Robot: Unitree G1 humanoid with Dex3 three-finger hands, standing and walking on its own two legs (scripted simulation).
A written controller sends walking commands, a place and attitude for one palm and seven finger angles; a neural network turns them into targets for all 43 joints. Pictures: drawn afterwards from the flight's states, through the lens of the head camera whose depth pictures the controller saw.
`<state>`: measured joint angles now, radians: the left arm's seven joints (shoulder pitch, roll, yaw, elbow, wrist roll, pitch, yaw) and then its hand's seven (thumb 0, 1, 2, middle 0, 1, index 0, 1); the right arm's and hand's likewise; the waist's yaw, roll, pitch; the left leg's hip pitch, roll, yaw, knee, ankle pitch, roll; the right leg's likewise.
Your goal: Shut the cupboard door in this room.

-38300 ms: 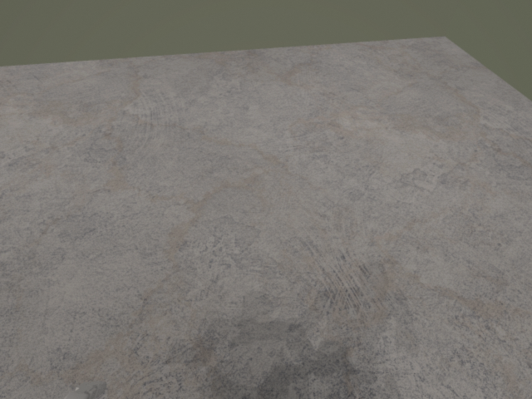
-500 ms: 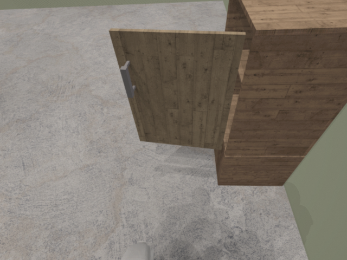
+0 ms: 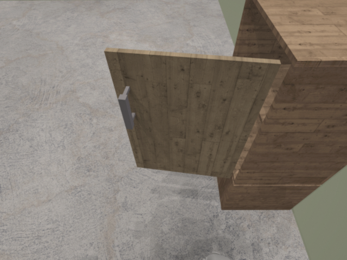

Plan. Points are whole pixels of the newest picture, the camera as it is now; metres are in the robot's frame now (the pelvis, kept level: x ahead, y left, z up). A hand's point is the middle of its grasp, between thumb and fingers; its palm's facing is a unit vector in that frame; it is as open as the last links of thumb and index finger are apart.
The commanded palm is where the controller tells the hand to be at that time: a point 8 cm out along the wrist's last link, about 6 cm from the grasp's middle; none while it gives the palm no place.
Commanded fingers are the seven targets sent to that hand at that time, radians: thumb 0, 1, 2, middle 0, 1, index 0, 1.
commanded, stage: come to a stop and stand still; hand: left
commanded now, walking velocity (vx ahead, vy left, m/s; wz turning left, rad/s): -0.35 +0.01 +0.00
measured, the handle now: (128, 108) +0.52 +0.17 +0.02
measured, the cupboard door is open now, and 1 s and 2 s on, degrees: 82 82 82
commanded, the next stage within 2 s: look again from close up in 1.38 s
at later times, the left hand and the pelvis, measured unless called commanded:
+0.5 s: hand out of the picture +0.08 +0.24 -0.19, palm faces +0.07 -0.98 -0.21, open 7.4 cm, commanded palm none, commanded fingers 0.00 0.90 0.90 -0.20 -0.30 -0.20 -0.30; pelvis +0.03 +0.04 -0.01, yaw +0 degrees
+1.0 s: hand out of the picture +0.01 +0.22 -0.17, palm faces +0.00 -0.98 -0.19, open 7.3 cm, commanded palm none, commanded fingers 0.00 0.90 0.90 -0.20 -0.30 -0.20 -0.30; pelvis +0.01 +0.05 +0.01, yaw -1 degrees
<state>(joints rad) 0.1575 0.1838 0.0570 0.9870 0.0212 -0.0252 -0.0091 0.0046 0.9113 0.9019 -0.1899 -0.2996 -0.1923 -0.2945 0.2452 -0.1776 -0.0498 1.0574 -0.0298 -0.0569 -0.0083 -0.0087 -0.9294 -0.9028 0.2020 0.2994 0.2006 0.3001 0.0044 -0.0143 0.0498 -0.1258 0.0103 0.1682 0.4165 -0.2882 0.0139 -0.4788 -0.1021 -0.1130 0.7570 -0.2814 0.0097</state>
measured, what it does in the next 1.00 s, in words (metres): steps on the spot: right foot, then left foot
